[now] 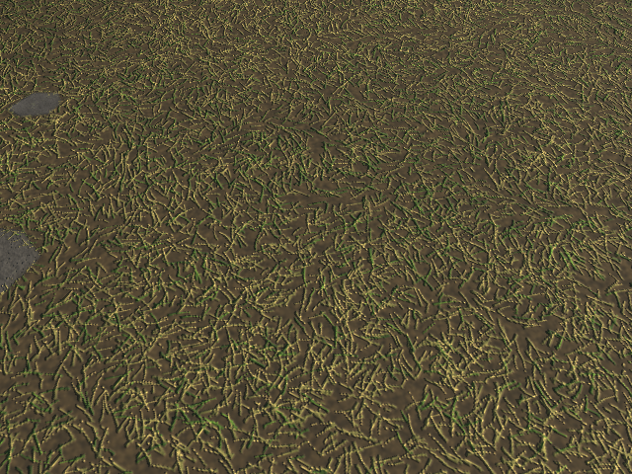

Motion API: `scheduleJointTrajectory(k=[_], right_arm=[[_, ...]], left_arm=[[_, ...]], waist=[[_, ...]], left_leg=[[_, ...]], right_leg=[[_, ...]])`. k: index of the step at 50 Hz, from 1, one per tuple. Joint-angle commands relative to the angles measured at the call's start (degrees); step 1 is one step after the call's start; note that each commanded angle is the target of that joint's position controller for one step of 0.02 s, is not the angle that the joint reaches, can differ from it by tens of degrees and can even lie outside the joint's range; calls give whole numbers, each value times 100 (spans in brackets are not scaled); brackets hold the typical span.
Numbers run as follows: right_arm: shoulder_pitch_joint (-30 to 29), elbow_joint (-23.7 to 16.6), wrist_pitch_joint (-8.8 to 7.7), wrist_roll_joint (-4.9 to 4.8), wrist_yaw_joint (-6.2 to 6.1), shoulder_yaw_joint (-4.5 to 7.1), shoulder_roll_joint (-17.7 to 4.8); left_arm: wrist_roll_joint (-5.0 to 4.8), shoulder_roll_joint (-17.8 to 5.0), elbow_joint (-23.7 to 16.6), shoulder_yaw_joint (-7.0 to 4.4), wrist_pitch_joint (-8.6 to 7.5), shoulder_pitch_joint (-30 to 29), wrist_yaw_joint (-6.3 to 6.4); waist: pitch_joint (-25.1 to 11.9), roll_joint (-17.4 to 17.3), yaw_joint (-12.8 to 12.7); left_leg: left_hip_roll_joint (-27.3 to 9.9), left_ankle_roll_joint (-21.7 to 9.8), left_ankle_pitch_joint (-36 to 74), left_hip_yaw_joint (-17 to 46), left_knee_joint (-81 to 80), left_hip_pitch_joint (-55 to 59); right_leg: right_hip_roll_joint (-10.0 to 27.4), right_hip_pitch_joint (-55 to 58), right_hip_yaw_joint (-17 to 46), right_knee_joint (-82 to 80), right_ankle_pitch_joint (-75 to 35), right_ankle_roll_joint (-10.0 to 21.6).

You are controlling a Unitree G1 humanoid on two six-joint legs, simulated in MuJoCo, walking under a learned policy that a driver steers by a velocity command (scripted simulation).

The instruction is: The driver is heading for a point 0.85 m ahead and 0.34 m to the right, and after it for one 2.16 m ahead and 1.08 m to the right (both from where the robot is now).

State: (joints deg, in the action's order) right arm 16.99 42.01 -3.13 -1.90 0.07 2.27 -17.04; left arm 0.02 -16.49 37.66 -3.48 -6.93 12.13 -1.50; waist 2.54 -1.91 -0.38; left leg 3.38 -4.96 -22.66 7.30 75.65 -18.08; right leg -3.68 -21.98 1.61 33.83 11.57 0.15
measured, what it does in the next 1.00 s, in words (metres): walks ahead, turning right: left foot, then right foot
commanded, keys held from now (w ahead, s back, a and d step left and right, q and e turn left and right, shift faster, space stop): w+e+shift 0.88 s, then e+shift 0.12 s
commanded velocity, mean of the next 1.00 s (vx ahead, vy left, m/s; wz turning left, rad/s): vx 0.97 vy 0.00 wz -0.73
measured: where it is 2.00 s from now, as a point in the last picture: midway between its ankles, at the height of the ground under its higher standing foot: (476, 276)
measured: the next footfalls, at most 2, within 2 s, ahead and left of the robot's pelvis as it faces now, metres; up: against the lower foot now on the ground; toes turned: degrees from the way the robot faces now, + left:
left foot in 0.32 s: +0.44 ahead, +0.13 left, +0.00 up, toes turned -14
right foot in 0.76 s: +0.74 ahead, -0.26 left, +0.00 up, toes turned -37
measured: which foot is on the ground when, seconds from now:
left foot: up 0.00-0.30, down 0.32-0.76, up 0.78-1.00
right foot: down 0.00-0.32, up 0.34-0.74, down 0.76-1.00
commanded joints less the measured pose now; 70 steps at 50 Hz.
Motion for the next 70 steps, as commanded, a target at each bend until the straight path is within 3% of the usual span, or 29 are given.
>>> scheduleJointTrajectory(k=[1, 3, 9, 13, 15, 16, 17, 18, 21, 24, 32, 34, 36, 37, 38, 39, 40, 41, 43, 48, 51, 54, 57, 58, 59, 60, 63, 65, 70], right_arm=[[-874, -882, -293, 182, 53, -6, -251], [-838, -882, -311, 180, 73, -40, -147], [-1928, -1165, -522, 226, 226, -157, -76], [-2002, -1188, -534, 81, 147, 56, -446], [-961, -1034, -542, 69, 42, 281, -792], [464, -837, -493, 103, -53, 411, -1136], [1025, -621, -392, 201, 15, 484, -1571], [768, -639, -365, 178, 40, 400, -1104], [194, -393, -299, 289, 14, 232, -394], [-334, -201, -336, 243, 45, 191, -77], [-260, 76, -402, 209, -53, 371, -970], [-32, 109, -313, 224, -51, 431, -1340], [-77, 38, -151, 188, -74, 509, -1681], [-276, -91, -126, 173, -81, 512, -1688], [-251, -77, -207, 170, -77, 374, -1210], [536, -484, -441, 253, 10, 40, -151], [123, -761, -704, 95, 62, 31, -693], [-741, -934, -789, -72, 45, 97, -989], [-807, -827, -742, 115, -51, 46, -731], [-1165, -991, -435, 406, -61, 79, -638], [-1778, -1180, -437, 418, 34, -30, -164], [-1999, -1358, -396, 181, 85, 131, -449], [-987, -963, -454, 253, 83, 285, -703], [-213, -760, -491, 358, 111, 295, -751], [-225, -728, -503, 464, 149, 215, -919], [59, -473, -458, 448, 244, 201, -801], [-1161, -939, -162, 137, 263, 121, -528], [-1099, -891, -74, 170, 205, 242, -839], [-733, -831, 88, 132, 78, 363, -876]], left_arm=[[66, -558, 12, -118, 1, 910, -41], [-73, -324, 90, -32, 9, 896, -68], [-243, -838, 146, -190, 72, 1018, 139], [-297, -696, 350, -144, 194, 1465, 159], [-203, -709, 339, -125, 231, 1394, 132], [-41, -444, 123, -17, 224, 1159, 124], [-352, 261, -93, 204, 139, 1913, 146], [-516, -105, -42, 157, 180, 1666, 241], [-214, -293, -198, 52, 288, 478, 199], [-316, 22, -381, 76, 537, 313, 54], [-167, -239, -788, 115, 475, -979, -263], [-225, -544, -855, -4, 454, -989, -304], [-318, -985, -698, -224, 524, 68, -286], [-295, -1408, -327, -455, 598, 1452, -234], [-348, -1622, 22, -567, 690, 2241, -113], [-229, -2044, -226, -516, 634, 1494, -86], [-114, -1655, -513, -429, 498, 1495, -105], [-68, -1385, -450, -386, 374, 1515, -104], [-24, -1166, -426, -294, 193, 838, -136], [-107, -958, -466, -208, 221, 152, 135], [-152, -1090, -190, -322, 490, 535, 313], [-215, -951, -7, -335, 632, 781, 406], [-115, -652, 23, -283, 637, 669, 491], [-82, -395, -41, -175, 621, 578, 447], [47, 325, 79, 15, 639, 1810, 366], [-212, -104, 413, 23, 661, 3030, 263], [82, -970, 44, -157, 847, 565, 298], [150, -791, -193, -137, 820, 130, 343], [85, -450, -101, -37, 763, -70, 444]], waist=[[-153, 416, -208], [-72, 664, 18], [252, 508, -150], [198, 653, -96], [-525, 657, 566], [-1572, 201, 1225], [-2616, -1940, 798], [-1909, -1676, 840], [-227, -218, 590], [185, -437, 104], [688, 400, 168], [358, -6, 1], [-336, -558, -744], [-986, -534, -1411], [-1027, 257, -1596], [-1379, 2441, -312], [-2458, 1673, -653], [-1480, 801, -776], [-448, -419, -73], [390, -49, 313], [-72, 245, -156], [-273, 686, -233], [-833, 849, 164], [-1335, 655, 535], [-2013, -1175, -166], [-2776, -1858, -430], [-1142, 153, -7], [-700, -21, -81], [-1089, -432, -75]], left_leg=[[-670, -28, 323, 81, -358, -2347], [-743, 78, 233, -25, -1144, -2093], [-439, 537, 2237, -335, -3742, -414], [-321, 554, 2095, -305, -4514, 469], [-417, 329, 1645, -332, -4586, 1915], [-1384, 23, 631, 620, -4443, 3664], [-2789, -831, -1901, 3748, -5433, 5104], [-2799, -739, -2695, 4377, -5954, 4498], [-2199, -497, -177, 1881, -6099, 2468], [-1988, -332, 926, 515, -6435, 1450], [-1546, 67, 2983, -1897, -7018, 1271], [-1606, 148, 6090, -2068, -6341, 1938], [-1797, 136, 8619, -2089, -4524, 2215], [-1763, 134, 8649, -1960, -2897, 1456], [-1088, 412, 4434, -1890, -587, -155], [34, 623, -1006, -1128, 1771, -2404], [-76, 373, -611, 152, 1797, -2987], [-295, 214, -129, 139, 1253, -3171], [-700, 254, 355, 177, 139, -2446], [-644, 885, 964, -338, -2067, -1243], [92, 909, 3143, -798, -3965, 11], [232, 900, 3435, -291, -4765, 266], [-95, 720, 4036, -355, -5083, 626], [-521, 576, 4623, -233, -5052, 1485], [-1815, -78, 7493, 1392, -4450, 3059], [-2845, -1197, 5193, 3963, -4802, 3769], [-1513, -702, 1116, 2876, -5801, 1577], [-1051, -496, 1467, 2487, -5920, 878], [-911, -538, 1775, 2370, -5948, 947]], right_leg=[[1422, 1990, 3066, -2057, 1250, 1229], [1210, 1632, 2780, -2224, 840, 1356], [1125, 56, 2041, -2547, 306, 1297], [1180, 487, 2107, -2078, 24, 1021], [767, 364, 1716, -367, -1457, 689], [513, -612, 1329, 1598, -927, 484], [72, -2269, 796, 3651, 1741, 253], [472, -3063, 717, 4563, 1513, 258], [1062, -3001, 414, 4522, 613, 284], [1434, -2681, 481, 4163, 569, 269], [1015, -1654, -544, 1386, -1842, 434], [463, -988, -1087, 1130, -1479, 641], [15, 252, -1299, 1237, -595, 892], [-105, 2080, -1089, 1079, -500, 1146], [182, 3752, -284, 703, -604, 1392], [1265, 4886, 2833, -101, 401, 2406], [1894, 5142, 4907, -1504, 2755, 2714], [1840, 4270, 4887, -2078, 2989, 2279], [1460, 2270, 3916, -2039, 1746, 1973], [487, -164, 1812, -1915, -2390, 1729], [-117, -676, 1313, -1400, -2206, 1030], [-35, -34, 2046, -882, -1074, 742], [173, 1257, 1783, 541, -1751, 460], [19, 1283, 1462, 1768, -1396, 230], [-647, 81, 1204, 3880, 3097, -81], [-590, -853, 1512, 4924, 2962, -197], [59, -1065, 555, 4440, 1525, -382], [94, -816, 559, 3546, 1235, -284], [-103, -282, 578, 1637, 1511, -223]])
